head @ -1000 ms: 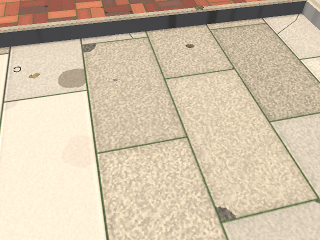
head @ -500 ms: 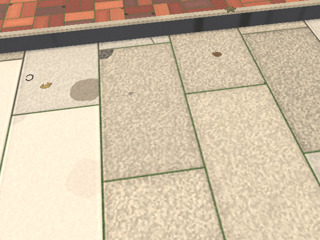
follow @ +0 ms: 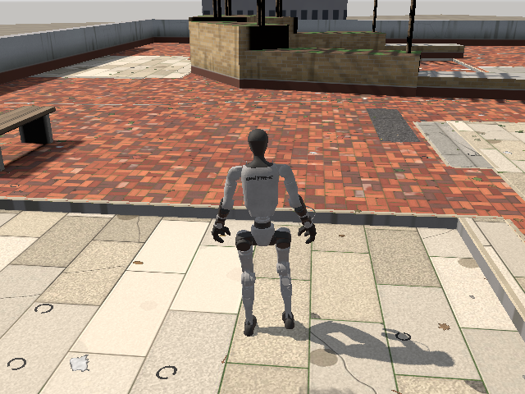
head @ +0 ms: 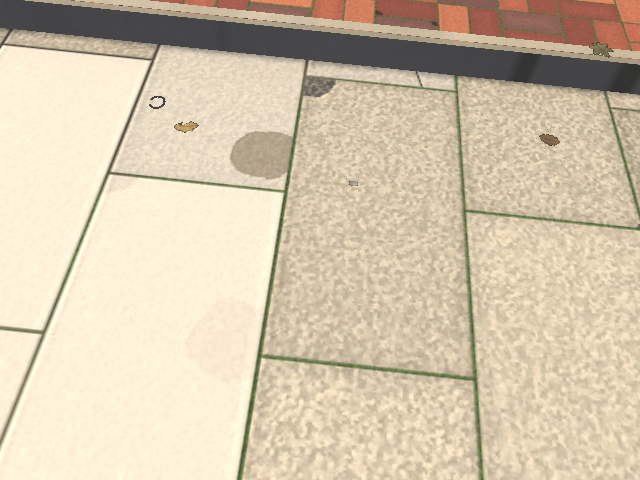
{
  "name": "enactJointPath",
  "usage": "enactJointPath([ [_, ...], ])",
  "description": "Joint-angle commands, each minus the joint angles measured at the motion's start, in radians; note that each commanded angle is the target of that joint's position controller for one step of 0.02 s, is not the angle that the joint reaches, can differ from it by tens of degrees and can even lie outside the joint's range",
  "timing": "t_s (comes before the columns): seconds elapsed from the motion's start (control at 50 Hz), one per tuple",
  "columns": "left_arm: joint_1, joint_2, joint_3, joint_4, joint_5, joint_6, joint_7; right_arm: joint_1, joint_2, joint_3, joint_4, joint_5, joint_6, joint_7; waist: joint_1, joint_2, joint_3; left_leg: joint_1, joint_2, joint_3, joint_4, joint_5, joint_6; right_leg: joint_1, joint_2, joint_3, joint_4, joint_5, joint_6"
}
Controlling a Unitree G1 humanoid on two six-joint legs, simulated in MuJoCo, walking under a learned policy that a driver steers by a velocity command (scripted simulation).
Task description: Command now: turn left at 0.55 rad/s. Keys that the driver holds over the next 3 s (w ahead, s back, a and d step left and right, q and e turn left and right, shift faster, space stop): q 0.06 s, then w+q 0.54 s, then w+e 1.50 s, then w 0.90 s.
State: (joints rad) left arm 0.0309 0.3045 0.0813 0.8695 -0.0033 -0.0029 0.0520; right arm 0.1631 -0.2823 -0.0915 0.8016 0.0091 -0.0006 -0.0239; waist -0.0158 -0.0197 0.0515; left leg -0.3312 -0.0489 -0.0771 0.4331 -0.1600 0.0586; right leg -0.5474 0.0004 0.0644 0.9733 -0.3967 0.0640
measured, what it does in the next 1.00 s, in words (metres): walks ahead, turning left: right foot, then left foot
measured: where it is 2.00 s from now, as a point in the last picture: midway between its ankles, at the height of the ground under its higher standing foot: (231, 266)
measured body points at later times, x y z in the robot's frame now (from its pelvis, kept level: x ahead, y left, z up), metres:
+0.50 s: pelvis +0.10 -0.02 +0.00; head +0.13 -0.03 +0.45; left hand +0.03 +0.26 -0.11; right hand +0.36 -0.22 -0.10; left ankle +0.16 +0.18 -0.67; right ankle +0.05 -0.16 -0.74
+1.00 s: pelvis +0.32 +0.15 +0.00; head +0.34 +0.16 +0.45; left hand +0.35 +0.45 -0.11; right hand +0.47 -0.09 -0.12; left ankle +0.24 +0.20 -0.74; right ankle +0.51 +0.02 -0.66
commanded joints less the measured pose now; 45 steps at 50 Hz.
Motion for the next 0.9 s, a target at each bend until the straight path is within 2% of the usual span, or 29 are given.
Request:
enactJointPath([
  [0.02,0.023,0.061,0.012,-0.042,-0.002,-0.006,0.003,-0.011,-0.184,-0.044,-0.073,0.003,-0.003,-0.017,0.013,0.147,-0.187,0.184,0.228,-0.246,-0.078,0.346,0.176,0.012,0.014,0.008,-0.109,0.055,0.018],
  [0.06,0.014,0.066,0.012,-0.047,-0.004,-0.008,-0.001,-0.021,-0.186,-0.044,-0.082,0.000,0.005,-0.019,0.007,0.165,-0.177,0.148,0.220,-0.274,-0.084,0.261,0.168,0.057,0.023,0.012,-0.169,0.072,0.021],
  [0.08,0.017,0.070,0.012,-0.050,-0.007,-0.012,-0.007,-0.022,-0.180,-0.042,-0.085,0.003,0.008,-0.019,0.006,0.167,-0.185,0.136,0.211,-0.293,-0.099,0.130,0.163,0.083,0.024,0.013,-0.209,0.078,0.017],
  [0.14,0.016,0.081,0.016,-0.061,-0.018,-0.034,-0.028,-0.037,-0.167,-0.034,-0.100,0.005,0.011,-0.016,0.005,0.209,-0.145,0.061,0.186,-0.366,-0.135,-0.256,0.149,0.175,0.036,-0.005,-0.349,0.062,-0.011],
  [0.18,0.094,0.081,0.023,-0.042,-0.024,-0.055,-0.039,-0.056,-0.150,-0.024,-0.113,0.004,0.012,-0.020,0.058,0.197,-0.126,-0.013,0.142,-0.379,-0.093,-0.363,0.115,0.330,0.032,-0.025,-0.534,0.136,-0.042],
  [0.2,0.169,0.112,0.035,-0.020,-0.019,-0.062,-0.037,-0.053,-0.116,-0.014,-0.121,0.002,0.010,-0.022,0.085,0.147,-0.134,-0.114,0.095,-0.340,-0.002,-0.409,0.069,0.472,-0.039,0.019,-0.601,0.133,-0.075],
  [0.22,0.274,0.169,0.047,-0.002,0.002,-0.063,-0.030,-0.020,-0.029,0.008,-0.124,0.001,0.006,-0.019,0.087,-0.047,-0.196,-0.248,-0.013,-0.172,0.319,-0.464,0.003,0.626,-0.266,0.242,-0.660,-0.017,-0.143],
  [0.24,0.279,0.244,0.057,-0.003,0.040,-0.068,-0.042,-0.046,-0.062,-0.001,-0.187,0.018,-0.014,-0.012,0.066,-0.226,-0.102,-0.491,-0.068,-0.103,0.471,-0.458,0.001,0.579,-0.413,0.597,-0.792,-0.240,-0.272],
  [0.26,0.205,0.199,0.049,-0.035,0.037,-0.082,-0.041,-0.064,-0.140,-0.016,-0.191,0.017,-0.028,-0.005,0.046,-0.192,-0.025,-0.538,0.025,-0.119,0.585,-0.376,-0.005,0.528,-0.423,0.589,-0.809,-0.317,-0.302],
  [0.28,0.156,0.135,0.035,-0.051,0.015,-0.085,-0.033,-0.050,-0.173,-0.028,-0.173,0.015,-0.028,0.001,0.036,-0.160,0.007,-0.556,0.049,-0.104,0.618,-0.287,-0.017,0.520,-0.365,0.464,-0.806,-0.276,-0.261],
  [0.3,0.143,0.109,0.027,-0.063,0.003,-0.084,-0.028,-0.025,-0.163,-0.030,-0.151,0.008,-0.024,0.003,0.033,-0.135,-0.003,-0.539,0.067,-0.083,0.638,-0.226,-0.034,0.530,-0.314,0.364,-0.804,-0.198,-0.220],
  [0.32,0.152,0.103,0.024,-0.059,0.000,-0.083,-0.022,-0.029,-0.143,-0.028,-0.151,0.006,-0.027,0.009,0.040,-0.125,0.007,-0.541,0.083,-0.071,0.651,-0.164,-0.048,0.527,-0.291,0.291,-0.813,-0.108,-0.202],
  [0.34,0.178,0.097,0.020,-0.054,0.005,-0.087,-0.019,-0.041,-0.118,-0.022,-0.155,0.008,-0.032,0.017,0.055,-0.111,0.007,-0.528,0.093,-0.054,0.674,-0.107,-0.057,0.517,-0.274,0.219,-0.822,-0.009,-0.195],
  [0.38,0.232,0.094,0.019,-0.041,0.013,-0.096,-0.021,-0.055,-0.079,-0.012,-0.170,0.015,-0.038,0.026,0.074,-0.096,-0.005,-0.531,0.105,-0.028,0.681,-0.030,-0.072,0.529,-0.256,0.113,-0.828,0.123,-0.198],
  [0.48,0.282,0.123,0.023,-0.038,0.011,-0.092,-0.027,-0.135,-0.048,0.005,-0.233,0.016,-0.040,0.045,0.107,-0.095,0.019,-0.498,0.132,0.027,0.479,0.090,-0.092,0.541,-0.250,-0.054,-0.837,0.293,-0.206],
  [0.54,0.311,0.149,0.030,-0.037,-0.001,-0.087,-0.031,-0.198,-0.027,0.018,-0.270,0.018,-0.042,0.068,0.128,-0.085,0.049,-0.432,0.132,0.088,0.341,0.105,-0.072,0.539,-0.267,-0.122,-0.835,0.328,-0.203],
  [0.6,0.331,0.172,0.039,-0.032,-0.019,-0.075,-0.038,-0.220,-0.034,0.019,-0.296,0.022,-0.040,0.086,0.117,-0.082,0.067,-0.368,0.114,0.136,0.250,0.025,-0.024,0.583,-0.296,-0.167,-0.797,0.432,-0.191],
  [0.62,0.347,0.175,0.039,-0.024,-0.026,-0.071,-0.041,-0.211,-0.037,0.017,-0.300,0.018,-0.041,0.087,0.101,-0.085,0.053,-0.292,0.086,0.152,0.220,-0.021,0.001,0.578,-0.305,-0.172,-0.761,0.581,-0.191],
  [0.64,0.357,0.186,0.039,-0.015,-0.030,-0.067,-0.043,-0.169,-0.052,0.007,-0.296,0.014,-0.041,0.086,0.062,-0.100,0.017,-0.185,0.046,0.170,0.197,-0.062,0.030,0.579,-0.313,-0.181,-0.691,0.805,-0.191],
  [0.66,0.349,0.194,0.037,-0.007,-0.032,-0.063,-0.042,-0.043,-0.088,-0.015,-0.265,0.015,-0.041,0.082,-0.025,-0.098,-0.055,-0.005,0.005,0.185,0.134,-0.035,0.065,0.564,-0.298,-0.210,-0.545,0.996,-0.179],
  [0.68,0.351,0.181,0.027,-0.004,-0.031,-0.063,-0.039,0.128,-0.143,-0.046,-0.213,0.018,-0.038,0.069,-0.114,-0.077,-0.150,0.268,-0.016,0.178,0.090,0.038,0.095,0.454,-0.263,-0.242,-0.345,1.010,-0.153],
  [0.7,0.348,0.113,-0.003,-0.035,0.002,-0.074,-0.044,0.301,-0.232,-0.070,-0.179,0.009,-0.028,0.043,-0.171,0.068,-0.298,0.623,0.206,-0.101,0.132,0.059,0.153,0.167,-0.208,-0.239,0.002,0.546,-0.112],
  [0.72,0.444,0.010,-0.037,-0.057,-0.006,-0.099,-0.059,0.285,-0.294,-0.060,-0.182,-0.004,-0.038,0.040,-0.072,0.276,-0.474,0.795,0.480,-0.629,-0.030,-0.117,0.312,-0.112,-0.028,-0.086,0.315,-0.211,-0.075],
  [0.74,0.320,0.132,-0.002,-0.055,-0.053,-0.116,-0.062,0.288,-0.203,-0.039,-0.181,-0.015,-0.052,0.047,-0.142,0.136,-0.433,0.706,0.465,-0.610,-0.103,-0.125,0.273,-0.174,-0.047,0.052,0.408,-0.175,-0.084],
  [0.76,0.246,0.143,0.005,-0.092,-0.069,-0.119,-0.062,0.235,-0.169,-0.025,-0.160,-0.014,-0.061,0.049,-0.115,0.148,-0.261,0.567,0.425,-0.412,-0.110,-0.029,0.226,-0.235,-0.085,0.028,0.397,-0.090,-0.093],
  [0.78,0.234,0.125,0.001,-0.087,-0.048,-0.115,-0.055,0.169,-0.133,-0.013,-0.154,-0.006,-0.068,0.050,-0.069,0.090,-0.185,0.421,0.378,-0.289,-0.129,0.035,0.190,-0.196,-0.134,0.020,0.330,-0.001,-0.094],
  [0.8,0.244,0.119,0.007,-0.078,-0.029,-0.104,-0.053,0.110,-0.099,-0.005,-0.153,-0.008,-0.075,0.053,-0.029,0.106,-0.128,0.307,0.333,-0.192,-0.163,0.066,0.168,-0.149,-0.158,0.020,0.275,0.064,-0.089],
  [0.84,0.314,0.082,0.006,-0.050,-0.034,-0.070,-0.054,0.054,-0.067,-0.001,-0.146,-0.016,-0.097,0.053,0.026,0.129,-0.100,0.195,0.300,-0.085,-0.245,0.086,0.151,-0.058,-0.174,0.029,0.246,0.155,-0.081],
  [0.9,0.290,0.048,0.004,-0.058,-0.032,-0.043,-0.049,0.050,-0.072,-0.008,-0.112,-0.027,-0.120,0.046,0.044,0.089,-0.037,0.150,0.287,0.043,-0.296,0.196,0.142,-0.110,-0.159,0.050,0.187,0.238,-0.061],
])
